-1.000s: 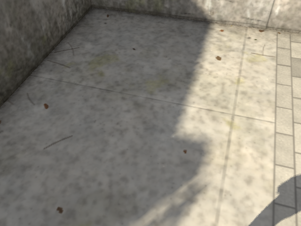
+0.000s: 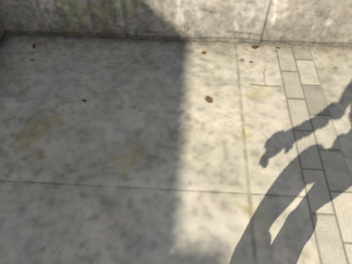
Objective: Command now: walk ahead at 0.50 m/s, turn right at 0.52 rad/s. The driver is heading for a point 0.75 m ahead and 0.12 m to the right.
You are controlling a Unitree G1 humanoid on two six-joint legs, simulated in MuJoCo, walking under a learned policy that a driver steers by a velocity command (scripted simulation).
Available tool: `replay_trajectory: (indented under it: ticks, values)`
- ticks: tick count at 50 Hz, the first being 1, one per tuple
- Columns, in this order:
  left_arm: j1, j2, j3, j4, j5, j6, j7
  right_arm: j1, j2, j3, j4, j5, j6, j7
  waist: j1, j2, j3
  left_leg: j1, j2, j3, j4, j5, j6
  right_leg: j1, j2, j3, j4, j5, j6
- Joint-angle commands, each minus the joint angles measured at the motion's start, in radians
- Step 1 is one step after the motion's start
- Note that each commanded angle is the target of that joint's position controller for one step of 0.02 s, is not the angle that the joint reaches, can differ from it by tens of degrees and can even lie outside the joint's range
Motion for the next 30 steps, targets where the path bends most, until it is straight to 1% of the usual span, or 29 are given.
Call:
replay_trajectory:
  ticks: [1,2,3,4,5,6,7,9,11,14,16,17,18,19,20,21,22,23,24,25,26,27,28,29,30]
  values:
    - [0.167,0.140,0.047,0.017,-0.012,0.010,0.015,-0.094,-0.147,-0.031,-0.147,0.010,-0.048,0.014,0.034,0.059,-0.042,-0.511,0.077,-0.145,0.151,0.097,0.001,0.396,-0.382,0.569,-0.360,0.124,-0.192]
    - [0.145,0.119,0.039,0.015,-0.015,0.001,0.020,-0.094,-0.138,-0.031,-0.149,-0.006,-0.032,0.012,0.000,0.069,-0.015,-0.449,0.097,-0.147,0.086,0.100,-0.017,0.305,-0.330,0.491,-0.365,0.228,-0.158]
    - [0.133,0.109,0.033,0.011,-0.018,-0.009,0.023,-0.070,-0.119,-0.026,-0.146,-0.024,-0.009,0.016,-0.024,0.050,-0.023,-0.390,0.105,-0.143,0.039,0.104,-0.035,0.250,-0.289,0.431,-0.371,0.286,-0.140]
    - [0.146,0.117,0.032,0.013,-0.021,-0.020,0.022,-0.068,-0.110,-0.026,-0.152,-0.031,0.010,0.019,-0.033,0.034,-0.030,-0.369,0.104,-0.132,0.002,0.102,-0.050,0.226,-0.267,0.402,-0.370,0.344,-0.134]
    - [0.163,0.137,0.036,0.018,-0.023,-0.028,0.020,-0.080,-0.104,-0.025,-0.163,-0.034,0.023,0.022,-0.036,0.022,-0.031,-0.369,0.102,-0.117,-0.036,0.114,-0.063,0.207,-0.248,0.378,-0.372,0.390,-0.132]
    - [0.180,0.157,0.041,0.020,-0.023,-0.031,0.019,-0.111,-0.102,-0.024,-0.180,-0.034,0.031,0.024,-0.032,0.006,-0.027,-0.379,0.102,-0.104,-0.083,0.146,-0.075,0.193,-0.232,0.364,-0.378,0.407,-0.126]
    - [0.199,0.168,0.044,0.021,-0.023,-0.032,0.019,-0.160,-0.104,-0.024,-0.202,-0.032,0.035,0.026,-0.021,-0.010,-0.017,-0.396,0.103,-0.094,-0.136,0.189,-0.085,0.186,-0.219,0.357,-0.385,0.411,-0.115]
    - [0.247,0.167,0.044,0.024,-0.023,-0.028,0.017,-0.261,-0.109,-0.023,-0.241,-0.028,0.037,0.029,0.016,-0.035,-0.005,-0.435,0.097,-0.082,-0.248,0.279,-0.096,0.208,-0.200,0.358,-0.381,0.426,-0.083]
    - [0.292,0.166,0.045,0.026,-0.022,-0.023,0.017,-0.336,-0.109,-0.019,-0.270,-0.023,0.038,0.032,0.051,-0.058,-0.015,-0.450,0.081,-0.082,-0.341,0.356,-0.094,0.258,-0.189,0.364,-0.360,0.442,-0.054]
    - [0.348,0.172,0.046,0.026,-0.016,-0.017,0.023,-0.435,-0.115,-0.012,-0.310,-0.015,0.032,0.037,0.094,-0.071,-0.020,-0.472,0.053,-0.086,-0.445,0.399,-0.084,0.349,-0.200,0.400,-0.326,0.466,-0.044]
    - [0.365,0.181,0.048,0.021,-0.008,-0.014,0.028,-0.484,-0.124,-0.008,-0.336,-0.011,0.025,0.038,0.108,-0.078,-0.016,-0.466,0.034,-0.091,-0.509,0.387,-0.072,0.399,-0.218,0.431,-0.295,0.490,-0.043]
    - [0.360,0.189,0.050,0.015,-0.005,-0.014,0.033,-0.488,-0.132,-0.008,-0.345,-0.009,0.020,0.038,0.102,-0.083,-0.015,-0.441,0.028,-0.102,-0.546,0.375,-0.062,0.413,-0.231,0.450,-0.277,0.501,-0.036]
    - [0.341,0.199,0.052,0.005,-0.003,-0.015,0.038,-0.463,-0.146,-0.010,-0.345,-0.008,0.016,0.037,0.081,-0.089,-0.019,-0.384,0.021,-0.114,-0.588,0.356,-0.051,0.411,-0.239,0.465,-0.256,0.513,-0.021]
    - [0.301,0.213,0.056,-0.008,-0.002,-0.017,0.040,-0.401,-0.162,-0.016,-0.331,-0.006,0.011,0.034,0.043,-0.095,-0.032,-0.278,0.005,-0.115,-0.630,0.319,-0.035,0.380,-0.238,0.464,-0.219,0.565,0.000]
    - [0.268,0.227,0.059,-0.021,0.000,-0.022,0.037,-0.298,-0.190,-0.027,-0.300,-0.005,0.004,0.026,-0.003,-0.093,-0.075,-0.129,-0.024,-0.106,-0.649,0.277,-0.017,0.347,-0.221,0.458,-0.131,0.665,0.022]
    - [0.246,0.230,0.059,-0.027,-0.008,-0.029,0.027,-0.149,-0.219,-0.040,-0.260,-0.008,-0.008,0.014,-0.078,-0.045,-0.154,0.073,-0.013,-0.109,-0.708,0.302,0.008,0.294,-0.166,0.417,0.050,0.669,0.046]
    - [0.256,0.167,0.042,-0.056,-0.019,-0.040,0.016,0.006,-0.285,-0.056,-0.251,-0.030,-0.017,-0.004,-0.131,0.042,-0.296,0.313,0.183,-0.299,-0.732,0.120,0.052,0.166,-0.104,0.362,0.312,0.419,0.065]
    - [0.374,0.066,0.023,-0.084,-0.051,-0.036,0.017,0.007,-0.368,-0.074,-0.264,-0.051,-0.006,-0.009,-0.058,0.277,-0.401,0.530,0.458,-0.750,-0.824,0.071,0.156,-0.139,0.053,0.244,0.590,-0.331,0.096]
    - [0.383,0.159,0.032,-0.066,-0.015,-0.023,0.025,-0.046,-0.308,-0.073,-0.268,-0.031,0.010,-0.003,-0.028,0.203,-0.355,0.444,0.452,-0.877,-0.867,-0.053,0.187,-0.235,-0.029,0.239,0.702,-0.316,0.084]
    - [0.315,0.173,0.037,-0.060,-0.002,-0.014,0.021,-0.119,-0.211,-0.051,-0.283,-0.021,0.013,-0.001,-0.018,0.082,-0.202,0.298,0.406,-0.707,-0.887,-0.071,0.165,-0.248,-0.081,0.225,0.706,-0.212,0.088]
    - [0.260,0.156,0.033,-0.067,0.000,-0.010,0.012,-0.156,-0.159,-0.038,-0.279,-0.019,0.010,0.004,-0.014,0.022,-0.115,0.186,0.348,-0.548,-0.912,0.033,0.141,-0.230,-0.115,0.210,0.661,-0.144,0.097]
    - [0.240,0.141,0.033,-0.073,0.006,-0.003,0.003,-0.155,-0.148,-0.034,-0.270,-0.020,0.007,0.003,-0.004,0.055,-0.084,0.128,0.305,-0.438,-0.932,0.132,0.115,-0.209,-0.139,0.201,0.626,-0.121,0.105]
    - [0.239,0.134,0.032,-0.076,0.015,0.010,-0.008,-0.140,-0.144,-0.032,-0.254,-0.016,0.001,0.002,0.007,0.092,-0.065,0.084,0.276,-0.356,-0.949,0.219,0.103,-0.186,-0.153,0.193,0.608,-0.113,0.114]
    - [0.238,0.123,0.030,-0.080,0.016,0.022,-0.015,-0.122,-0.145,-0.032,-0.241,-0.010,-0.008,0.006,0.013,0.103,-0.063,0.069,0.267,-0.304,-0.958,0.298,0.102,-0.176,-0.156,0.184,0.604,-0.104,0.118]
    - [0.223,0.113,0.027,-0.091,0.015,0.029,-0.020,-0.103,-0.146,-0.034,-0.231,-0.005,-0.019,0.010,0.016,0.102,-0.066,0.070,0.268,-0.269,-0.965,0.365,0.107,-0.187,-0.160,0.179,0.597,-0.095,0.120]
